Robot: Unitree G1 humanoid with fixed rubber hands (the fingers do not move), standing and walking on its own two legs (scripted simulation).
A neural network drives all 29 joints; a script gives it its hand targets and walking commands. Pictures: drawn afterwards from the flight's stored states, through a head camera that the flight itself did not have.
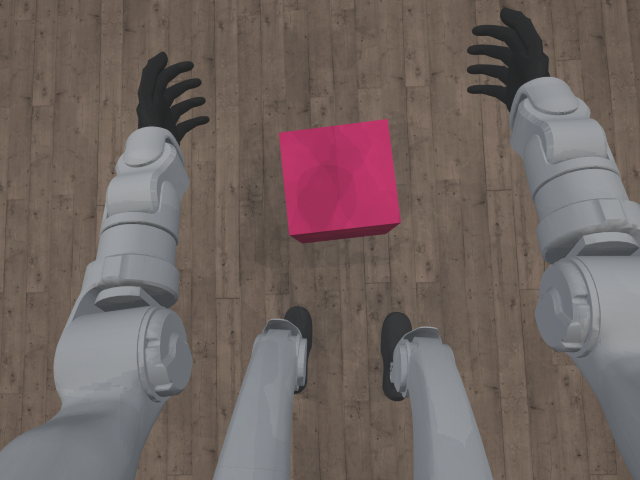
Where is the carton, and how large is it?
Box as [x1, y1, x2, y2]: [279, 119, 400, 242]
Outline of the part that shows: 387,119 279,133 289,234 301,242 310,242 381,234 387,232 400,222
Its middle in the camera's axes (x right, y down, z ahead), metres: +0.04 -0.10 +0.86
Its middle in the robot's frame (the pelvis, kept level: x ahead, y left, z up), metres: +0.51 +0.04 -0.52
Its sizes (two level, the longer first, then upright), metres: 0.210 0.200 0.250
